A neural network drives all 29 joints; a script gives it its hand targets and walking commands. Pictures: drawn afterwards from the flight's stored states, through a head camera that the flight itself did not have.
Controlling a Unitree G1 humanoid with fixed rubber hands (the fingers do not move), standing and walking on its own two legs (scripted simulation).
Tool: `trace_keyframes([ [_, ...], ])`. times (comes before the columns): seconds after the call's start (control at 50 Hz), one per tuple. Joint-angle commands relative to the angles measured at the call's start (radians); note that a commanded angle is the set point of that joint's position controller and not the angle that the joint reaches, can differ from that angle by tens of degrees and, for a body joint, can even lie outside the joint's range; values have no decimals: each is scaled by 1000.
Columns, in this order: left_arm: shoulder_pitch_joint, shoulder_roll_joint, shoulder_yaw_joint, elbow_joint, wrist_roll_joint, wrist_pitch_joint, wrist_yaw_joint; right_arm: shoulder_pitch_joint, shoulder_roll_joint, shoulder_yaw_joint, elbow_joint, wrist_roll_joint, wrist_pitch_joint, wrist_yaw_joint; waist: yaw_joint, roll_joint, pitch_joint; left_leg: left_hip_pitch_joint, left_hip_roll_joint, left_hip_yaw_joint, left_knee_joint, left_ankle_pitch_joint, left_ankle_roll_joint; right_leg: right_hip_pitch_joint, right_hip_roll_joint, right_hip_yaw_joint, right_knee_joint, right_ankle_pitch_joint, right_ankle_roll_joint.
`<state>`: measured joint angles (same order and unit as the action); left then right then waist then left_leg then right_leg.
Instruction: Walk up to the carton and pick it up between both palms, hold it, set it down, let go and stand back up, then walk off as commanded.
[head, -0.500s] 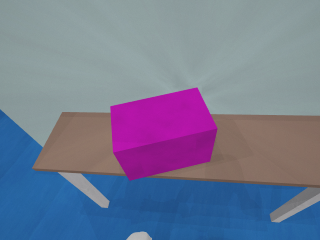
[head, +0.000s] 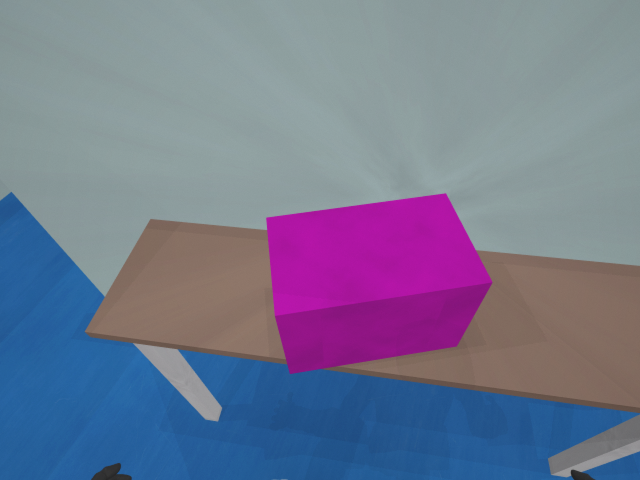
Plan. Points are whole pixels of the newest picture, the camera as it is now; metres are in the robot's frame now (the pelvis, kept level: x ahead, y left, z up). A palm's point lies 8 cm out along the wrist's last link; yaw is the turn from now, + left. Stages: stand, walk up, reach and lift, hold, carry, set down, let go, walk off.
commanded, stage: walk up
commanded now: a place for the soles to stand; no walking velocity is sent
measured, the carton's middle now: (366, 285) +0.39 -0.04 -0.03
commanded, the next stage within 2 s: stand in 0.72 s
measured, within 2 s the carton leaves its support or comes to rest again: neither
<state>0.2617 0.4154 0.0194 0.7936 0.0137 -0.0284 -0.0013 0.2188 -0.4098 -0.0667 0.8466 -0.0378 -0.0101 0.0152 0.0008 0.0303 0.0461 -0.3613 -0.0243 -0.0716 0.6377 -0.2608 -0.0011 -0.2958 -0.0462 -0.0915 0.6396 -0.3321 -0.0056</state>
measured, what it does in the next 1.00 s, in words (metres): stands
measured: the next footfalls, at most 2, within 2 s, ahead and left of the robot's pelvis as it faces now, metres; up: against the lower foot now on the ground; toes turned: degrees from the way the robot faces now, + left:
none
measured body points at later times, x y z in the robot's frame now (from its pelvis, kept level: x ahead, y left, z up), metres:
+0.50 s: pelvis +0.00 +0.00 +0.00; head +0.02 -0.01 +0.45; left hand +0.11 +0.32 -0.09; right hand +0.10 -0.32 -0.11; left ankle +0.04 +0.12 -0.72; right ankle +0.01 -0.12 -0.72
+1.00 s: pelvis +0.00 +0.00 +0.00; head +0.02 +0.00 +0.45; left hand +0.11 +0.33 -0.10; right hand +0.11 -0.32 -0.11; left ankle +0.05 +0.12 -0.72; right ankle +0.01 -0.12 -0.72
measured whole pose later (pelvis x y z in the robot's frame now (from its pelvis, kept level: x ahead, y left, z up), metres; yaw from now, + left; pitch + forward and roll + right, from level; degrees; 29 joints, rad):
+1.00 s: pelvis +0.00 +0.00 +0.00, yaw +0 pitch -1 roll -1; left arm 0.18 0.42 0.02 0.79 0.00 0.14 0.02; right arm 0.16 -0.38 -0.11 0.93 -0.07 -0.10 0.05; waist 0.00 0.02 0.05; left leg -0.36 -0.02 -0.07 0.65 -0.28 0.00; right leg -0.29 -0.04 -0.09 0.64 -0.33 -0.01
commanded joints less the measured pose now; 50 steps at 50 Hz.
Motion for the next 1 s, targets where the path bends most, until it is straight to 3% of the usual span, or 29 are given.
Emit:
trace_keyframes([
  [0.0, -102, 183, 42, 26, -3, -12, 2, -71, -181, 5, 1, 43, -36, -19, 1, -80, -114, 24, 90, -108, -109, 125, 72, 90, -116, 127, -174, 83, -57],
  [0.02, -100, 196, 44, 19, 1, -13, 5, -70, -169, 7, 3, 39, -37, -16, -2, -19, -99, 40, 87, -94, -119, 155, 63, 83, -119, 139, -156, 110, -66],
  [0.04, -100, 190, 49, 26, 3, -14, 6, -61, -167, -4, 6, 31, -31, -16, -8, -15, -127, 63, 81, -77, -105, 147, 54, 94, -126, 129, -159, 116, -75],
  [0.06, -102, 187, 38, 22, -3, -11, 5, -71, -176, -2, -2, 33, -31, -19, -8, -32, -113, 65, 79, -98, -106, 121, 63, 52, -120, 153, -185, 84, -71],
  [0.1, -126, 187, 38, 10, -4, -15, 6, -54, -189, 4, -3, 34, -40, -14, -7, -78, -117, 60, 103, -111, -120, 176, 69, 74, -107, 105, -149, 101, -61],
  [0.16, -109, 194, 42, 33, -4, -5, 3, -75, -195, 3, -1, 26, -35, -18, 8, -23, -92, -8, 121, -164, -140, 144, 80, 111, -84, 104, -120, 110, -44],
  [0.22, -152, 177, 37, 14, -1, -8, 1, -73, -168, 5, -10, 32, -33, -15, -7, -34, -62, 4, 95, -141, -175, 43, 68, 40, -110, 152, -164, -5, -79],
  [0.26, -132, 178, 36, 13, 1, -8, 1, -70, -191, -1, 3, 32, -38, -14, -9, -46, -90, 23, 98, -137, -155, 133, 68, 85, -96, 132, -154, 90, -54],
  [0.3, -136, 197, 44, 17, 1, -9, 2, -74, -185, 5, 6, 33, -35, -12, -17, -69, -108, 28, 89, -115, -130, 104, 60, 91, -116, 127, -194, 47, -58],
  [0.32, -142, 204, 48, 13, -1, -6, 4, -64, -181, 6, 4, 36, -33, -11, -13, -47, -51, 38, 75, -92, -123, 135, 59, 38, -113, 127, -192, 23, -60],
  [0.38, -128, 201, 44, 8, 3, -8, -1, -68, -207, -5, -5, 34, -35, -10, 1, -18, -126, 40, 94, -140, -148, 88, 70, 81, -108, 138, -172, -8, -59],
  [0.4, -123, 185, 40, 22, 5, -9, 3, -87, -186, 7, -9, 29, -34, -13, 11, -71, -77, -13, 101, -141, -145, 63, 74, 68, -104, 132, -172, -6, -65],
  [0.42, -145, 193, 44, 4, 7, -11, 2, -62, -179, 6, 0, 27, -34, -12, -14, -91, -90, 40, 72, -96, -125, 31, 70, 28, -127, 160, -210, -41, -72],
  [0.48, -140, 206, 53, 13, 5, -24, 6, -47, -171, 2, -2, 24, -22, 3, -14, -43, -101, 48, 57, -78, -119, 94, 56, 81, -144, 168, -231, -71, -65],
  [0.5, -112, 203, 35, 28, 5, -24, 10, -69, -181, -7, -5, 29, -25, 3, -12, -75, -99, 72, 68, -90, -132, 96, 49, 66, -128, 159, -225, -9, -54],
  [0.52, -126, 203, 31, 4, 7, -24, 7, -35, -182, -2, 2, 23, -26, 0, -19, -50, -147, 104, 71, -98, -139, 107, 55, 74, -119, 150, -186, 76, -50],
  [0.54, -116, 193, 39, 3, 2, -27, 7, -40, -185, -3, 8, 24, -28, -1, -4, -18, -144, 99, 94, -129, -156, 80, 68, 63, -122, 151, -185, 25, -52],
  [0.6, -114, 200, 53, 21, 7, -32, 11, -53, -173, 5, 0, 29, -20, 7, 3, -76, -125, 62, 88, -112, -122, 218, 69, 117, -102, 97, -177, 95, -37],
  [0.66, -104, 212, 49, 19, 8, -31, 11, -49, -160, 4, 7, 39, -19, 1, 0, -51, -170, 75, 86, -93, -111, 211, 58, 178, -133, 140, -158, 200, -56],
  [0.68, -106, 188, 34, 15, 0, -33, 15, -66, -157, 2, 0, 37, -22, 0, -2, -112, -140, 47, 88, -116, -129, 209, 68, 151, -117, 129, -183, 175, -51],
  [0.7, -126, 200, 43, 25, -3, -30, 14, -65, -165, 2, 7, 22, -18, -4, 4, -47, -133, 57, 62, -91, -116, 170, 65, 141, -134, 146, -187, 119, -72],
  [0.72, -102, 198, 32, 23, 4, -32, 15, -94, -175, -4, 1, 28, -17, -4, -1, -35, -121, 98, 68, -82, -133, 145, 62, 68, -130, 154, -218, 92, -64],
  [0.76, -146, 199, 45, 23, 5, -31, 15, -44, -161, 5, -2, 33, -15, 4, -9, -114, -87, 57, 66, -101, -110, 132, 58, 70, -126, 134, -221, 6, -56],
  [0.8, -113, 197, 40, 3, 7, -29, 14, -33, -179, -4, 2, 19, -15, 2, -14, -58, -110, 63, 57, -110, -116, 82, 57, 54, -122, 155, -233, -58, -54],
  [0.82, -127, 206, 40, 14, 6, -28, 15, -35, -171, -5, 12, 26, -13, 2, -17, -81, -116, 69, 74, -108, -125, 130, 68, 80, -130, 136, -207, 7, -63],
  [0.88, -130, 192, 32, 18, 3, -28, 17, -77, -176, 0, -7, 19, -20, 1, -3, -13, -131, 75, 89, -122, -145, 223, 66, 125, -106, 115, -183, 132, -39],
  [0.9, -129, 192, 42, 17, 0, -29, 12, -29, -177, 0, 7, 23, -19, -1, 3, -15, -161, 63, 86, -122, -131, 198, 71, 152, -103, 105, -152, 125, -42],
  [0.92, -414, 131, 60, -168, -41, 187, 33, -353, -63, -155, 79, -96, -206, 20, -54, -70, -23, -92, 57, 76, -94, -218, -6, -25, 78, 15, -26, -131, -43],
  [0.98, -358, 90, 49, -275, 9, 339, 52, -251, -150, -152, 75, -97, -195, 63, -41, -49, -22, -245, 107, 113, -139, -318, 31, 157, 88, 11, 74, -65, -7],
])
